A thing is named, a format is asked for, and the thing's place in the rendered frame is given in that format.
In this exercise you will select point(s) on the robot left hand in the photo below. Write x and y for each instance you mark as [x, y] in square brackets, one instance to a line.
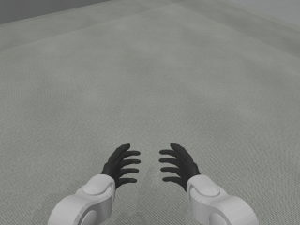
[116, 162]

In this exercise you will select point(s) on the robot right hand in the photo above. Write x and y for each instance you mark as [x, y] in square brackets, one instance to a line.
[187, 168]

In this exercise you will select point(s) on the left robot forearm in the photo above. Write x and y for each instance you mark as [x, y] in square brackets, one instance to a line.
[92, 203]

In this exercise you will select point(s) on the right robot forearm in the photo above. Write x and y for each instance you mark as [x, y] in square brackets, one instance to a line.
[211, 205]

